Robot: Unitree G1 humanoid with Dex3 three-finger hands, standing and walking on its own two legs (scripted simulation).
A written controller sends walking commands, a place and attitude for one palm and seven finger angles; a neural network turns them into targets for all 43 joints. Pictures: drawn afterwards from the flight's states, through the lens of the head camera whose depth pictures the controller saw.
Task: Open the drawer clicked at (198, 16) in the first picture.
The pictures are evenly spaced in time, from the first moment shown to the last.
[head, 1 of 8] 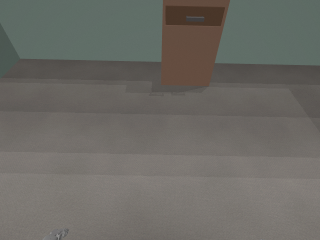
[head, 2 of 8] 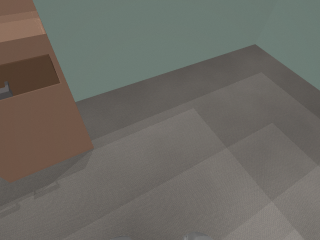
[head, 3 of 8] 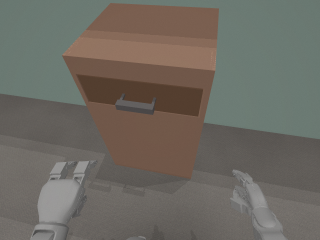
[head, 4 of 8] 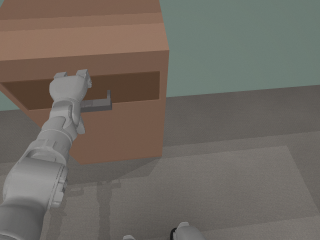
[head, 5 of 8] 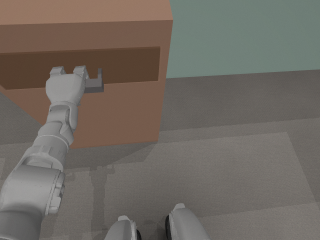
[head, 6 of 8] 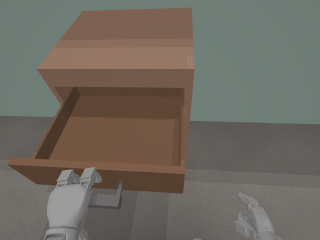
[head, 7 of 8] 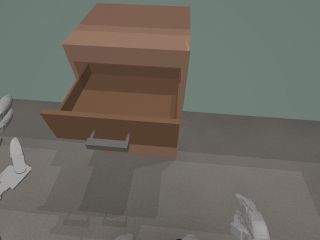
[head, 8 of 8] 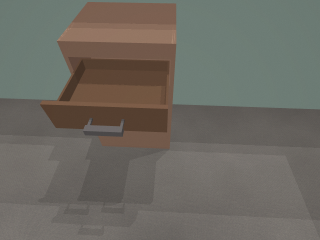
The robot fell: no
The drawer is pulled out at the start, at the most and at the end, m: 0.00 0.30 0.30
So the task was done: yes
